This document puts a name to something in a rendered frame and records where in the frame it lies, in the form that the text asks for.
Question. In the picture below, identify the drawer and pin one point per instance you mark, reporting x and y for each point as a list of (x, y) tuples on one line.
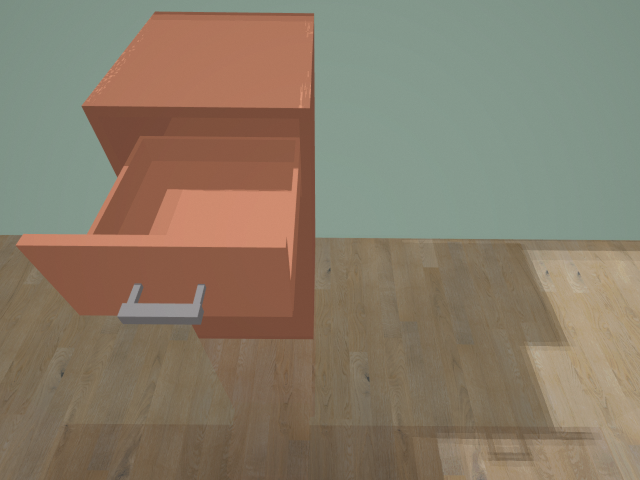
[(187, 210)]

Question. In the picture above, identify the handle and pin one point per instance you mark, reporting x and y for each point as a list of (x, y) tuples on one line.
[(133, 312)]

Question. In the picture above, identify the cabinet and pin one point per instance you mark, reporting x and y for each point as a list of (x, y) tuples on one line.
[(221, 74)]

